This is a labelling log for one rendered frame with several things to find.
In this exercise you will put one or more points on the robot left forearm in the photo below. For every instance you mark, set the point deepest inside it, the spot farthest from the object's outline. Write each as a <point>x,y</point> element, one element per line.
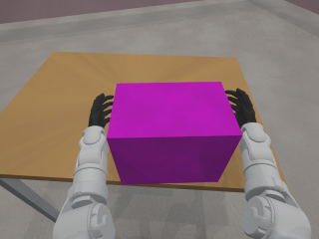
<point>91,171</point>

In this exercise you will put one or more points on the carton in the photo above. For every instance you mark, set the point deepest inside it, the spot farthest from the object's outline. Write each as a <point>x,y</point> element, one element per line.
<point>182,132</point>

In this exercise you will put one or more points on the right robot upper arm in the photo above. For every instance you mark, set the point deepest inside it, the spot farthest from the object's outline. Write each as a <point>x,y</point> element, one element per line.
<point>268,218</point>

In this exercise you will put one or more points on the left robot hand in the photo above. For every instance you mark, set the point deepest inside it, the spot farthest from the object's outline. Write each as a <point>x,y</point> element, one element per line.
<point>97,115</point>

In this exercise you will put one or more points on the robot right forearm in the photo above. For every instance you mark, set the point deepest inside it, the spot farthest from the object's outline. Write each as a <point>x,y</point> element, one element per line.
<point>259,166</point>

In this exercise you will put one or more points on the table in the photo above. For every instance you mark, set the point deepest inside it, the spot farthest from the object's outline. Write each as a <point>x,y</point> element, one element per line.
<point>42,126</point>

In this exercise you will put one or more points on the left robot upper arm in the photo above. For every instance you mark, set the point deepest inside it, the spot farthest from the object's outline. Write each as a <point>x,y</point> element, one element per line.
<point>92,221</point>

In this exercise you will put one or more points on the right robot hand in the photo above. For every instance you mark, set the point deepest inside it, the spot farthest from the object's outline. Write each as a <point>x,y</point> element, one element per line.
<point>244,112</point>

